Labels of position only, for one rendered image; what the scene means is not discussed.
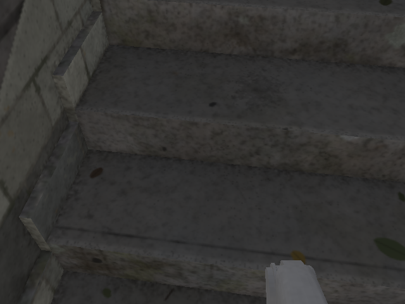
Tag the robot right thigh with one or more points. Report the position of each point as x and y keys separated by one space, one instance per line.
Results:
x=292 y=282

